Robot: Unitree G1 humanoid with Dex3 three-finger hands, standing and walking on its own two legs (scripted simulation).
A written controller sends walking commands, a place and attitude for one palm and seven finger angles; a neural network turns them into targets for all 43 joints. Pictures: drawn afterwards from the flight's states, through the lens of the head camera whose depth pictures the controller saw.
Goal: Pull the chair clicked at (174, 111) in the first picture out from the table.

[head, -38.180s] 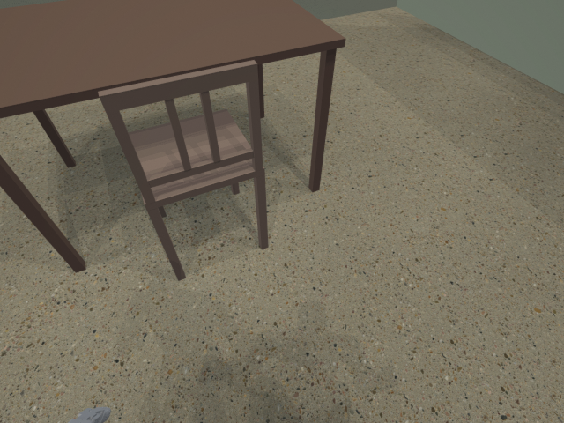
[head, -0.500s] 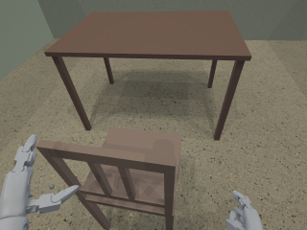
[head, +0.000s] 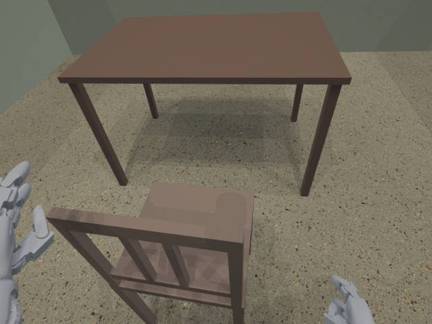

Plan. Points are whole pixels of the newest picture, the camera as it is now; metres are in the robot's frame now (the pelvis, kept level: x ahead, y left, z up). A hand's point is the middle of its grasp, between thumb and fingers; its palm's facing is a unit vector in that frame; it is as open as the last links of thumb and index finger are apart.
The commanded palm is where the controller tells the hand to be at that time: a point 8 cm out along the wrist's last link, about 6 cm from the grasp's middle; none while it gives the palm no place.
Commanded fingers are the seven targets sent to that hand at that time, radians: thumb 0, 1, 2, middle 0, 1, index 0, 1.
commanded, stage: draw the hand back to the body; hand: left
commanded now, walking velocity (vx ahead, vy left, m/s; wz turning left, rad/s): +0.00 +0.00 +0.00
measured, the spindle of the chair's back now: (140, 258) +0.27 +0.23 -0.10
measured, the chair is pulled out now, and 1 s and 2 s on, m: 0.53 0.53 0.53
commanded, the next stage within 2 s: step back with the hand held close in 0.16 s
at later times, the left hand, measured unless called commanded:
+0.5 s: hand (45, 236) +0.18 +0.27 +0.16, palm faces +0.40 -0.76 -0.51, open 7.5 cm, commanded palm +0.12 +0.31 +0.18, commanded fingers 0.00 0.90 0.90 -0.20 -0.30 -0.20 -0.30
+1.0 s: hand out of the picture +0.11 +0.28 +0.16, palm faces +0.46 -0.75 -0.49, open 7.5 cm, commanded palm +0.05 +0.31 +0.18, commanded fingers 0.00 0.90 0.90 -0.20 -0.30 -0.20 -0.30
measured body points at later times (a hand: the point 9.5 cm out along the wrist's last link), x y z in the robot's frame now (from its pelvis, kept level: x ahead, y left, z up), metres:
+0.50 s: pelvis -0.02 +0.01 +0.00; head -0.01 -0.02 +0.45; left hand +0.16 +0.31 +0.18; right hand +0.17 -0.23 -0.09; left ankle -0.04 +0.13 -0.74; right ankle -0.01 -0.13 -0.74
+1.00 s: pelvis -0.10 +0.02 -0.01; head -0.08 +0.02 +0.44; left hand +0.08 +0.32 +0.18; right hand +0.07 -0.23 -0.09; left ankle -0.04 +0.13 -0.74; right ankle -0.01 -0.13 -0.74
